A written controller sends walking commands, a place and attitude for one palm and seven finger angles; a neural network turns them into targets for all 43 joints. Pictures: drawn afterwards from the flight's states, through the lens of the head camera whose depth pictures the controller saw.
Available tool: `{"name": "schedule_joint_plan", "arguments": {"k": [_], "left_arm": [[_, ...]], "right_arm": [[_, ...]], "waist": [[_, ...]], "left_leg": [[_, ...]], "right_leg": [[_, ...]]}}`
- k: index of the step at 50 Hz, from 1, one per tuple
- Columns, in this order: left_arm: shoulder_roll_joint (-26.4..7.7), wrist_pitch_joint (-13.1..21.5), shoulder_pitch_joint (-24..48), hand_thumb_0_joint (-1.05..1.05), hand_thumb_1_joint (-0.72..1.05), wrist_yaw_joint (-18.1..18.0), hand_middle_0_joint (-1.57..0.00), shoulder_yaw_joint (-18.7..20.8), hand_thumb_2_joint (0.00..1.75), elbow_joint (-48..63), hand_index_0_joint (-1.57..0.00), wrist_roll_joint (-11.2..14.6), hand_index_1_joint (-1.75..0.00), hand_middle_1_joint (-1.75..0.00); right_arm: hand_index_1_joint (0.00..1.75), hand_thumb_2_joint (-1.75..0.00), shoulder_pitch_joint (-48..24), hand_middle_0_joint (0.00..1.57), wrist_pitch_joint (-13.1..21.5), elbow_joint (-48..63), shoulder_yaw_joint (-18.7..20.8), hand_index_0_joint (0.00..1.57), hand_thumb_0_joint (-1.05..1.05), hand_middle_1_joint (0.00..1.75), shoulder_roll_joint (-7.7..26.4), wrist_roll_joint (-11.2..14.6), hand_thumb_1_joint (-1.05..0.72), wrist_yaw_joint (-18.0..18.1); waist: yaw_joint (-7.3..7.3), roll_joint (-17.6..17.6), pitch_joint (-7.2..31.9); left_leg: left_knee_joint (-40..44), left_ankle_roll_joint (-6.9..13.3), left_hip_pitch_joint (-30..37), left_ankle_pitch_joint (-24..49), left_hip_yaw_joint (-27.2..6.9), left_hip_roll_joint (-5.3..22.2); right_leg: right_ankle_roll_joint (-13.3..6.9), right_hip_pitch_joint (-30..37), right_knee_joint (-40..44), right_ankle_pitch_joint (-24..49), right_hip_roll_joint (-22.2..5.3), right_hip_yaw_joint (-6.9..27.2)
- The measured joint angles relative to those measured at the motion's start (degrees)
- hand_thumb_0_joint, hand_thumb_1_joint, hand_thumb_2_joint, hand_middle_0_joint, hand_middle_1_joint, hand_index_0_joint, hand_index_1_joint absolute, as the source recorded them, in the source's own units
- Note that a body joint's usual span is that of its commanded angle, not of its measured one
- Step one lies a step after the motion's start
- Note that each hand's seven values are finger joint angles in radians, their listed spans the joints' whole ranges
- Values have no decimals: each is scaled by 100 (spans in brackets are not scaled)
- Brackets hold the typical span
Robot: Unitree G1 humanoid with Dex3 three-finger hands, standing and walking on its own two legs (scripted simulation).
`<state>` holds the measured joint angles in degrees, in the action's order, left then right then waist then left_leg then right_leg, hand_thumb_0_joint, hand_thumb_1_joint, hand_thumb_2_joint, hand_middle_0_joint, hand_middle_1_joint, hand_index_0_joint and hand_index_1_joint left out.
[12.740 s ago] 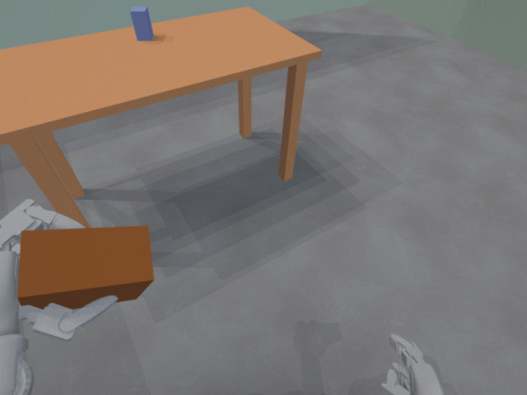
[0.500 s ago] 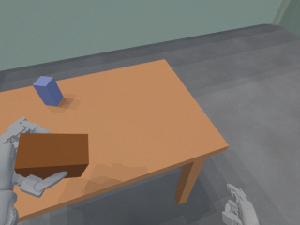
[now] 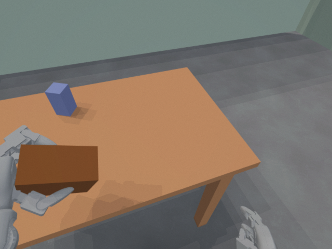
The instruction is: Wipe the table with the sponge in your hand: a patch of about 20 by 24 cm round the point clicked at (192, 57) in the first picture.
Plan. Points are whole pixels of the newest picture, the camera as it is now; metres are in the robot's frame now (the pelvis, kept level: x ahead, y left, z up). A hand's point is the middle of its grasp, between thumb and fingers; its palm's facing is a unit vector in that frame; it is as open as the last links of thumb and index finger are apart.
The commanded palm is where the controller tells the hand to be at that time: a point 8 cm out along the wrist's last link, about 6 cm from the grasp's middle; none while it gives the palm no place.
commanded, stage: come to a stop and stand still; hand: left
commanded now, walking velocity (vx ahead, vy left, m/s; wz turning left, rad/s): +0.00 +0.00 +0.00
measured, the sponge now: (70, 171) +0.22 +0.21 +0.13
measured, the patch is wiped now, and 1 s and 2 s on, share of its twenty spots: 0.00 0.00 0.00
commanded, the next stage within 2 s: look again from close up in 0.04 s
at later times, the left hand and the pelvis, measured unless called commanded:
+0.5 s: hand (74, 167) +0.24 +0.21 +0.12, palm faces +0.17 -0.88 -0.44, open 10.4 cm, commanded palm +0.18 +0.26 +0.17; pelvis +0.01 -0.01 +0.00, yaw -2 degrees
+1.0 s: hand (52, 154) +0.25 +0.25 +0.14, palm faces +0.33 -0.87 -0.37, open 10.4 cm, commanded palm +0.19 +0.28 +0.17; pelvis +0.02 +0.00 +0.00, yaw -1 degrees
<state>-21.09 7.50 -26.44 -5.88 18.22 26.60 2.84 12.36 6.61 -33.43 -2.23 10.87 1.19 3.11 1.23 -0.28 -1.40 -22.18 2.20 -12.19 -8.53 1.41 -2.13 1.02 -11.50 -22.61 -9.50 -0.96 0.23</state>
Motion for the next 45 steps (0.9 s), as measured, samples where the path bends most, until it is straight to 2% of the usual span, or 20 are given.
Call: {"name": "schedule_joint_plan", "arguments": {"k": [7, 9, 10, 12, 13, 15, 18, 20, 22, 24, 27, 30, 34, 38, 45], "left_arm": [[58, -34, 8, -1, -51, 3, -69, -42, 101, -75, -71, 9, -134, -134], [-457, 100, 792, -1, -52, 253, -69, 136, 101, -366, -71, -374, -134, -134], [-721, 209, 1285, -1, -52, 284, -69, 326, 101, -607, -72, -384, -134, -134], [-963, 373, 1955, -1, -52, 228, -69, 734, 101, -1006, -71, -274, -134, -134], [-956, 414, 2050, -1, -52, 184, -69, 907, 101, -1081, -71, -189, -134, -134], [-710, 458, 1782, -1, -52, 119, -69, 1034, 101, -949, -71, -26, -134, -134], [-131, 478, 851, -1, -51, 186, -69, 525, 101, -401, -71, -1, -134, -134], [81, 510, 256, -1, -51, 293, -69, 62, 101, -185, -71, -68, -134, -134], [82, 518, -88, -1, -52, 398, -69, -216, 101, -161, -71, -116, -133, -134], [-66, 497, -164, -1, -52, 431, -69, -224, 101, -218, -71, -147, -133, -134], [-322, 449, 82, -1, -52, 346, -69, 57, 101, -274, -72, -123, -133, -134], [-440, 444, 392, -1, -52, 224, -69, 416, 101, -123, -72, -87, -133, -134], [-360, 586, 518, -1, -52, 108, -69, 584, 101, 294, -72, -41, -133, -134], [-205, 656, 365, -1, -52, 146, -69, 369, 101, 319, -71, -45, -133, -134], [-117, 364, 299, -1, -51, 231, -69, 170, 101, -306, -72, -74, -133, -134]], "right_arm": [[30, -89, -31, 20, -16, -6, 13, 21, 1, 30, 20, 4, -90, -7], [30, -89, 62, 20, 134, 12, 108, 20, 1, 30, 29, -65, -90, -6], [30, -89, -8, 20, 134, -77, 119, 20, 1, 30, 28, -73, -90, -49], [30, -89, -159, 20, 103, -200, 109, 20, 1, 30, 43, -59, -90, -161], [30, -89, -196, 20, 102, -204, 117, 21, 1, 30, 58, -37, -90, -223], [30, -89, -179, 20, 127, -140, 180, 21, 1, 30, 101, 27, -90, -351], [30, -89, -12, 20, 178, -7, 257, 21, 1, 30, 202, 72, -90, -420], [30, -89, 59, 20, 181, -13, 254, 20, 1, 30, 218, 72, -90, -380], [30, -90, 118, 20, 159, -29, 227, 20, 1, 30, 171, 48, -90, -293], [30, -90, 150, 20, 154, -47, 179, 20, 1, 30, 94, 27, -90, -212], [30, -90, 152, 20, 180, -34, 120, 20, 1, 30, 19, 3, -90, -140], [30, -90, 69, 20, 271, -33, 89, 20, 1, 30, 18, -23, -90, -148], [30, -90, -109, 20, 364, -30, 79, 20, 1, 30, 38, -55, -90, -220], [30, -90, -270, 20, 286, -2, 74, 20, 1, 30, 2, -63, -90, -259], [30, -89, -357, 20, 87, 125, -23, 20, 1, 30, -105, -56, -90, -171]], "waist": [[-30, 91, -29], [169, 83, -139], [230, 40, -253], [264, -12, -402], [239, -5, -417], [148, 56, -375], [8, 179, -241], [-69, 176, -167], [-125, 92, -138], [-127, -52, -182], [-64, -225, -319], [0, -260, -425], [40, -192, -381], [44, -110, -172], [59, -164, -59]], "left_leg": [[-37, -40, -31, -16, -22, 70], [-336, -61, -277, -107, -88, 148], [-436, -89, -346, -122, -121, 169], [-504, -141, -411, -123, -120, 223], [-516, -151, -431, -130, -90, 255], [-492, -143, -403, -159, 12, 296], [-442, -100, -306, -236, 139, 302], [-409, -82, -243, -287, 196, 291], [-401, -79, -217, -325, 193, 280], [-413, -89, -208, -353, 164, 276], [-463, -105, -214, -394, 102, 274], [-536, -105, -218, -450, 58, 274], [-556, -75, -190, -506, 71, 260], [-473, -34, -138, -513, 130, 227], [-329, 4, -84, -430, 143, 178]], "right_leg": [[-51, 5, 44, 22, 70, -22], [-94, -135, -86, -4, 137, -116], [-129, -202, -192, -32, 157, -152], [-180, -277, -257, -27, 209, -149], [-185, -300, -240, -3, 240, -118], [-174, -300, -188, 29, 278, -13], [-124, -231, -114, 9, 281, 117], [-102, -196, -105, -36, 270, 175], [-100, -175, -119, -93, 260, 172], [-115, -165, -151, -144, 257, 143], [-140, -151, -203, -206, 257, 81], [-139, -109, -209, -241, 257, 39], [-98, -45, -143, -247, 242, 53], [-44, -6, -54, -232, 207, 113], [-12, 36, 56, -169, 160, 124]]}}
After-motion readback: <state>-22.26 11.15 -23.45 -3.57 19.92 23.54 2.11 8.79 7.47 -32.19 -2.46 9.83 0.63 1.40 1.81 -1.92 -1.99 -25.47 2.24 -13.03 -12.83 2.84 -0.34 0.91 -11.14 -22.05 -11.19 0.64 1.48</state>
